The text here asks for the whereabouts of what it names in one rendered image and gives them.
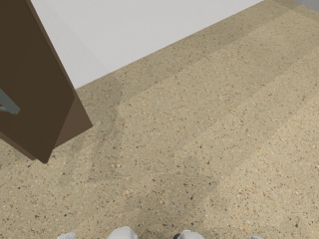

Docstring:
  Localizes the handle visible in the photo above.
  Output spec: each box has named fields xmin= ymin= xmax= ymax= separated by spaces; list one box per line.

xmin=0 ymin=89 xmax=21 ymax=115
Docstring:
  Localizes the left robot thigh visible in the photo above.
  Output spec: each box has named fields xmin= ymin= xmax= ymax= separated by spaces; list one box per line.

xmin=107 ymin=227 xmax=138 ymax=239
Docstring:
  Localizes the cupboard door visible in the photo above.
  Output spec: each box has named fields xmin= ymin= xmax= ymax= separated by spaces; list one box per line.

xmin=0 ymin=0 xmax=75 ymax=164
